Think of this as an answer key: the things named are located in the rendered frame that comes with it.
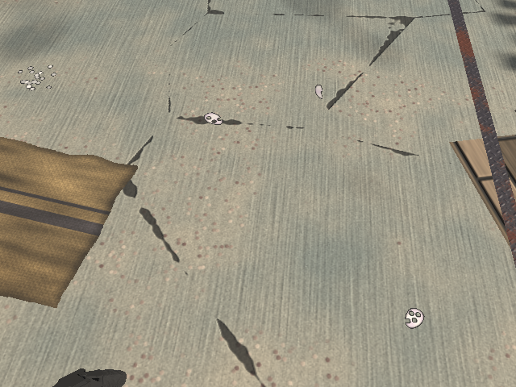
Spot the robot left hand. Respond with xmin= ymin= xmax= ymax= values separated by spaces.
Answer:
xmin=53 ymin=368 xmax=127 ymax=387

